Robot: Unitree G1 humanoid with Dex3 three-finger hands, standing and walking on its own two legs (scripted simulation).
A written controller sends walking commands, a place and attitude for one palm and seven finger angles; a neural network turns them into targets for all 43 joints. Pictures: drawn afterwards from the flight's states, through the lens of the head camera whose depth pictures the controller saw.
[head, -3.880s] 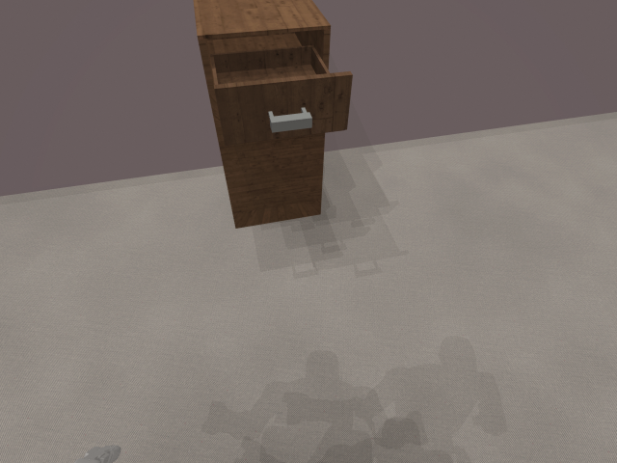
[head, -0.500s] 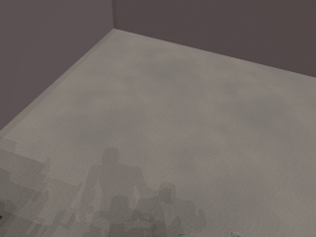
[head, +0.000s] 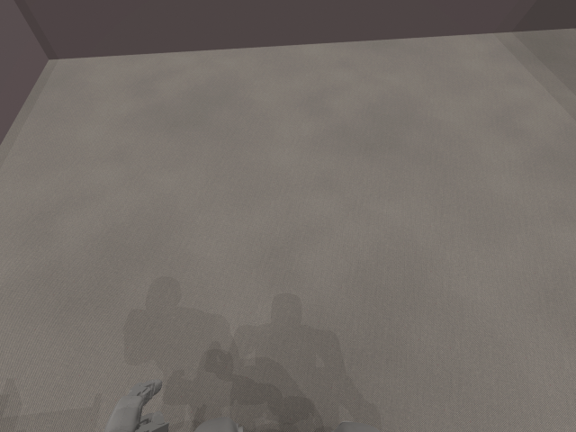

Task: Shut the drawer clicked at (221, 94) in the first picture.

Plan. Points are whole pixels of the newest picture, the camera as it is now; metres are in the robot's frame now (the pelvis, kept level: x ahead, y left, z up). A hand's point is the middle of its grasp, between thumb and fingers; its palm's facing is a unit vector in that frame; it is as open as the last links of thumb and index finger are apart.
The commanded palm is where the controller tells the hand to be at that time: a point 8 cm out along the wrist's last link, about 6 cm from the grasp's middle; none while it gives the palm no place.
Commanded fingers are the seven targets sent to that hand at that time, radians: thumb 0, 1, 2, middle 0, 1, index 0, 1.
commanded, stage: turn to face it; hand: left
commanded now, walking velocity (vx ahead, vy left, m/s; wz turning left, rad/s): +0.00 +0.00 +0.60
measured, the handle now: out of the picture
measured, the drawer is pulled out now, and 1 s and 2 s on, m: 0.29 0.29 0.29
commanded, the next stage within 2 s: none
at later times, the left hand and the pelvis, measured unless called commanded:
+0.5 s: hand out of the picture +0.04 +0.25 -0.16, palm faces +0.25 -0.95 -0.21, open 7.4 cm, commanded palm none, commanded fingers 0.00 0.90 0.90 -0.20 -0.30 -0.20 -0.30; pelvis +0.01 +0.04 +0.02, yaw +11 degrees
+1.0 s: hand out of the picture -0.02 +0.18 -0.12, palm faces +0.51 -0.81 -0.28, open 7.4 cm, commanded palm none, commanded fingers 0.00 0.90 0.90 -0.20 -0.30 -0.20 -0.30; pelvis +0.01 -0.03 +0.02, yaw +31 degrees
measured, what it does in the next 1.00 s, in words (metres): steps on the spot, turning left: left foot, then right foot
